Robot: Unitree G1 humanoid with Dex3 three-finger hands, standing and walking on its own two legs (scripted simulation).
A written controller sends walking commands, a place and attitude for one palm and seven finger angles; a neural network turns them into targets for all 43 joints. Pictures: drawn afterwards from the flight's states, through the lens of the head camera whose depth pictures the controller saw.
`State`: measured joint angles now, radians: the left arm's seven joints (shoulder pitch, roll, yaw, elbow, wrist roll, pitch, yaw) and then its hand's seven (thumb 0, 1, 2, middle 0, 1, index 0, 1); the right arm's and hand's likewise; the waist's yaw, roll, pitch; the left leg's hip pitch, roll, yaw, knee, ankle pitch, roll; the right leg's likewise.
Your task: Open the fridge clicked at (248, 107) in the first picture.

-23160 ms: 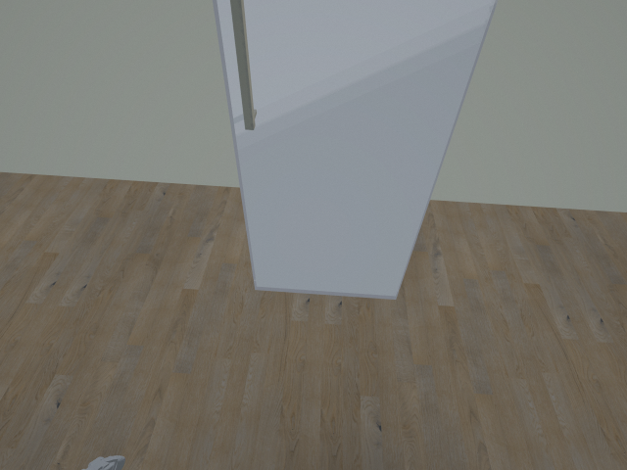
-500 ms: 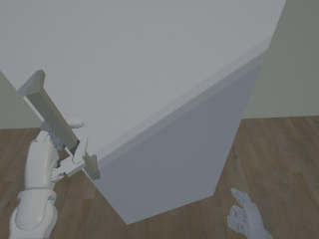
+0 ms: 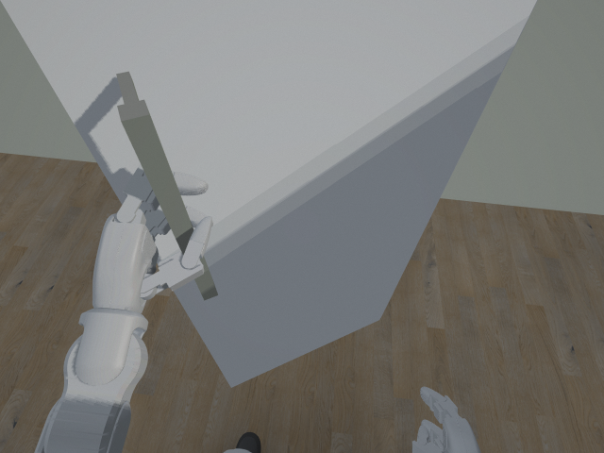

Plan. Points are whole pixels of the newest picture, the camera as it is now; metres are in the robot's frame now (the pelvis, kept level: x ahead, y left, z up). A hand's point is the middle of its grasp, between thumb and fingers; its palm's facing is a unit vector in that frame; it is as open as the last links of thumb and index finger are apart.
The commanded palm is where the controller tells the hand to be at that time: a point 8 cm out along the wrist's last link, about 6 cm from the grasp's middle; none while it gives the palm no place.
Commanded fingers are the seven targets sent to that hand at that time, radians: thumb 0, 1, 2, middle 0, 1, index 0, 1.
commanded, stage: walk backward, drawing the door open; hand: left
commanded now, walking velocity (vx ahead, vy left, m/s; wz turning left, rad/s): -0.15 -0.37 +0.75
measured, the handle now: (178, 213) +0.34 +0.15 +0.16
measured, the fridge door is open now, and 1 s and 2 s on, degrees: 31 64 69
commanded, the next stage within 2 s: stop walking and hold the door back in 1.08 s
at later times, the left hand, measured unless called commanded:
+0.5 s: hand (287, 351) +0.19 +0.02 +0.16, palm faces +0.36 -0.91 -0.20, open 6.6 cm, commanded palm +0.15 +0.06 +0.16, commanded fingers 0.00 0.90 0.90 -0.45 -1.40 -0.45 -1.40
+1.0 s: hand (433, 423) +0.14 -0.09 +0.16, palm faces +0.79 -0.59 -0.17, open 6.3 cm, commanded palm +0.09 -0.08 +0.16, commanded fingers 0.00 0.90 0.90 -0.45 -1.40 -0.45 -1.40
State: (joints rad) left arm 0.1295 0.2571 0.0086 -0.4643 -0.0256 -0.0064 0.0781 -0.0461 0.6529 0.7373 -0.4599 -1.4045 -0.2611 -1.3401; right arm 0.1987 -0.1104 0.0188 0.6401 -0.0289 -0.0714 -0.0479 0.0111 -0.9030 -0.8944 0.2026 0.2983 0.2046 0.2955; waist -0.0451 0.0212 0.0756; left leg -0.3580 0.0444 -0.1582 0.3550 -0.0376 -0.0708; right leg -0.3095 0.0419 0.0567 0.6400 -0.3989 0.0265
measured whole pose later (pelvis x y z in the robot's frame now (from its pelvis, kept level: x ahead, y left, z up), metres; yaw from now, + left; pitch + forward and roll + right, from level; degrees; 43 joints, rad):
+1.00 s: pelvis +0.05 -0.41 +0.00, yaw +48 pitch +0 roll -4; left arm 0.01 0.25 0.07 -0.46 -0.02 -0.05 0.05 -0.02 0.65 0.81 -0.46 -1.40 -0.28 -1.38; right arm 0.13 -0.15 -0.02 0.62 -0.01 -0.08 -0.04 0.01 -0.90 -0.89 0.20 0.30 0.20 0.30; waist 0.02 0.02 0.20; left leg -0.32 0.15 -0.11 0.52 -0.21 -0.09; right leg -0.49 0.00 0.01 0.89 -0.32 0.04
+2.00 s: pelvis +0.11 -0.59 -0.01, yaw +64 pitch -2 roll +0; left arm -0.77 0.33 0.15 0.84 -0.05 -0.14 0.08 -0.07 0.68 0.81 -0.46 -1.40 -0.45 -1.40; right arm 0.32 -0.27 0.00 0.76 0.03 -0.02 -0.11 0.01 -0.91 -0.89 0.20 0.30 0.20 0.30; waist -0.03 0.03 0.06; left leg -0.31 0.03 0.09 0.59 -0.25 0.02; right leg -0.26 -0.02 -0.03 0.64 -0.39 0.01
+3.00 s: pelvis +0.13 -0.56 -0.01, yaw +64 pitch +5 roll -1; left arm -0.60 0.40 0.33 0.68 0.00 -0.12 0.03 -0.02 -0.55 0.20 -0.30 -1.19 -0.29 -1.17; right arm 0.31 -0.24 -0.01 0.74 -0.01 -0.08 -0.02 0.01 -0.90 -0.89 0.20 0.30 0.20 0.30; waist -0.06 0.01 -0.04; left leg -0.39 0.05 0.06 0.56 -0.26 0.00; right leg -0.32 0.01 -0.03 0.53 -0.30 -0.01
